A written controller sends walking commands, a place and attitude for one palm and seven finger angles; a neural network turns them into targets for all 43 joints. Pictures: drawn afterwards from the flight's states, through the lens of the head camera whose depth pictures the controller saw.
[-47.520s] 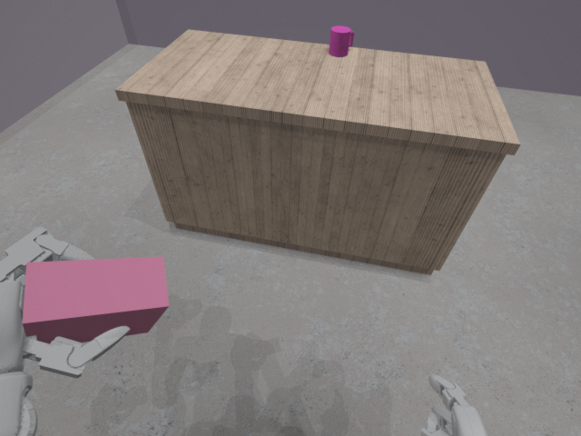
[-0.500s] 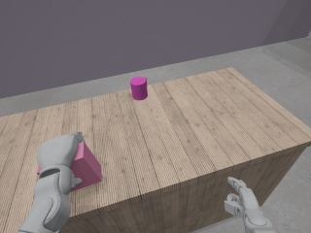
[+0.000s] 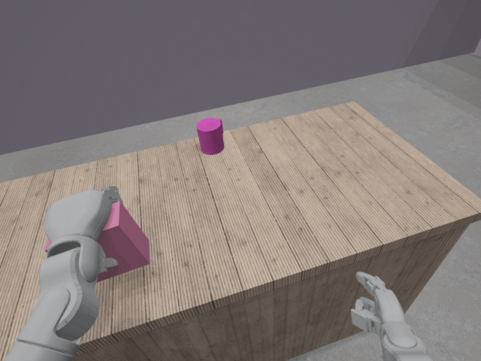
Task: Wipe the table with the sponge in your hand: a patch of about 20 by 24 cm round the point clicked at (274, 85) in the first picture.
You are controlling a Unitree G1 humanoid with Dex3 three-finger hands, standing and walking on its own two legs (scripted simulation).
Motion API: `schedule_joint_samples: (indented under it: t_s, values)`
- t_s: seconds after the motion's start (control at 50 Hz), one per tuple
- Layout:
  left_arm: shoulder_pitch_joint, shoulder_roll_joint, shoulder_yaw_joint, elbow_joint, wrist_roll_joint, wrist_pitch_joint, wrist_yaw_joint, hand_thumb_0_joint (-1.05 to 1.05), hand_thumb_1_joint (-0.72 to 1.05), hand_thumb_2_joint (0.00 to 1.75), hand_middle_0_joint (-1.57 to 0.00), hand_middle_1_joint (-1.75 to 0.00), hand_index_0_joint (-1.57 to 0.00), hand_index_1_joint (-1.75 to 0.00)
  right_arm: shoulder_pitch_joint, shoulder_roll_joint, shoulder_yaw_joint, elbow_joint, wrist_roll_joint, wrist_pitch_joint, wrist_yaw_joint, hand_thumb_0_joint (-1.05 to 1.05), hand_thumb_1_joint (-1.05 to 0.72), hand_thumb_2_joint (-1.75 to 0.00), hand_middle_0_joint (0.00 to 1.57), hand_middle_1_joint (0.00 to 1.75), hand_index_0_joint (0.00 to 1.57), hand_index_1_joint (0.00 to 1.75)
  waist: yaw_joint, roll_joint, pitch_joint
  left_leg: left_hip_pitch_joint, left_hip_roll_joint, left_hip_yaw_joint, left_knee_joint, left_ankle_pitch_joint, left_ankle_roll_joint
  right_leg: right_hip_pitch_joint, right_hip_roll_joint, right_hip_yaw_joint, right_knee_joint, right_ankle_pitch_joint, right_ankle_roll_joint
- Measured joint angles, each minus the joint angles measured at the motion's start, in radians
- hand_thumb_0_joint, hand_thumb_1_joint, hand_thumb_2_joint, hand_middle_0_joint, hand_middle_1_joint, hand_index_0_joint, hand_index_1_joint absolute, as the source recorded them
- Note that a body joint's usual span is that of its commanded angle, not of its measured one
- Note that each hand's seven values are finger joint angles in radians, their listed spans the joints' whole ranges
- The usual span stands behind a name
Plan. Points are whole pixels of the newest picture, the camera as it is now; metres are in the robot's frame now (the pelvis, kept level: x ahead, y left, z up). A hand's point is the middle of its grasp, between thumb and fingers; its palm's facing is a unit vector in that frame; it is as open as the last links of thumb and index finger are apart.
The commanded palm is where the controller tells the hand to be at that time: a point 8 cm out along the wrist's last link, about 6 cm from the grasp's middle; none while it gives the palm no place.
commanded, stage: lift the sponge slowly off the table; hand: left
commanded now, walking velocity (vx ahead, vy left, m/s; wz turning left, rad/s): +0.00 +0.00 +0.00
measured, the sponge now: (109, 250) +0.25 +0.28 +0.07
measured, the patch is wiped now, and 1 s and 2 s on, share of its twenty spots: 1.00 1.00 1.00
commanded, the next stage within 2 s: bring the sponge back beside the body in 0.14 s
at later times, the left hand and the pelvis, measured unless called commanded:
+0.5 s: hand (90, 239) +0.24 +0.29 +0.12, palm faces +0.11 -0.12 -0.99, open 9.8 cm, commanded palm +0.20 +0.28 +0.18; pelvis +0.00 +0.00 +0.00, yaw +0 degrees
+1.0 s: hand (76, 259) +0.20 +0.29 +0.11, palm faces +0.11 -0.14 -0.98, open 9.8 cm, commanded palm +0.17 +0.28 +0.18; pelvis -0.01 +0.01 +0.00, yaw +0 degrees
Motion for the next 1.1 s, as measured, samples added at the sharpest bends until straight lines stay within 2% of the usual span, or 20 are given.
schedule_joint_samples:
  t_s: [0.18, 0.28, 0.38, 0.5, 0.62, 0.86, 1.1]
  values:
    - [0.000, 0.020, 0.015, -0.019, -0.009, 0.050, -0.024, 0.00, -0.51, 1.08, -0.77, -1.38, -0.78, -1.37, -0.006, -0.006, 0.005, -0.009, 0.007, 0.008, 0.003, 0.01, -0.91, -0.90, 0.20, 0.30, 0.20, 0.30, 0.001, 0.002, -0.002, -0.009, -0.001, -0.004, 0.012, -0.005, 0.000, -0.008, -0.001, -0.003, 0.012, -0.006, 0.001]
    - [0.000, 0.012, -0.001, -0.023, -0.003, 0.028, -0.038, 0.00, -0.51, 1.08, -0.77, -1.38, -0.78, -1.37, -0.008, -0.003, 0.006, -0.016, 0.005, -0.001, -0.002, 0.01, -0.91, -0.90, 0.20, 0.30, 0.20, 0.30, 0.004, 0.002, 0.002, -0.013, -0.004, -0.007, 0.015, -0.003, 0.002, -0.010, -0.003, -0.006, 0.014, -0.005, 0.002]
    - [0.025, 0.004, -0.006, -0.053, 0.000, 0.000, -0.019, 0.00, -0.51, 1.08, -0.77, -1.38, -0.78, -1.37, -0.009, 0.009, 0.008, -0.018, 0.000, -0.004, 0.002, 0.01, -0.91, -0.90, 0.20, 0.30, 0.20, 0.30, 0.008, 0.000, 0.003, -0.008, -0.004, -0.003, 0.012, -0.002, 0.003, -0.007, -0.004, -0.002, 0.011, -0.002, 0.003]
    - [0.044, 0.006, 0.009, -0.069, -0.010, 0.023, 0.000, 0.00, -0.51, 1.08, -0.77, -1.38, -0.78, -1.37, -0.012, 0.016, 0.013, -0.014, 0.000, 0.002, 0.010, 0.01, -0.91, -0.90, 0.20, 0.30, 0.20, 0.30, 0.011, 0.000, 0.000, -0.005, -0.004, 0.002, 0.009, 0.000, 0.004, -0.006, -0.003, 0.003, 0.010, 0.000, 0.004]
    - [0.080, 0.011, 0.020, -0.100, -0.022, 0.042, -0.010, 0.00, -0.51, 1.08, -0.77, -1.38, -0.78, -1.37, -0.011, 0.010, 0.013, -0.018, 0.001, 0.005, 0.010, 0.01, -0.91, -0.90, 0.20, 0.30, 0.20, 0.30, 0.012, 0.002, 0.000, -0.008, -0.005, -0.001, 0.016, -0.001, 0.006, -0.005, -0.004, 0.001, 0.012, 0.000, 0.007]
    - [0.122, 0.016, 0.022, -0.131, -0.018, -0.003, -0.003, 0.00, -0.51, 1.08, -0.77, -1.37, -0.78, -1.37, -0.008, 0.008, 0.007, -0.018, -0.005, -0.011, 0.002, 0.01, -0.91, -0.90, 0.20, 0.30, 0.20, 0.30, 0.020, 0.002, 0.010, -0.003, -0.006, -0.003, 0.020, 0.002, 0.008, 0.003, -0.005, -0.001, 0.010, 0.005, 0.008]
    - [0.180, 0.017, 0.043, -0.169, -0.037, 0.007, 0.004, 0.00, -0.51, 1.08, -0.77, -1.38, -0.78, -1.37, -0.006, 0.013, 0.011, -0.020, -0.006, -0.010, 0.006, 0.01, -0.91, -0.90, 0.20, 0.30, 0.20, 0.30, 0.020, 0.003, 0.009, -0.002, -0.003, -0.001, 0.024, 0.003, 0.007, 0.004, -0.002, 0.002, 0.012, 0.009, 0.008]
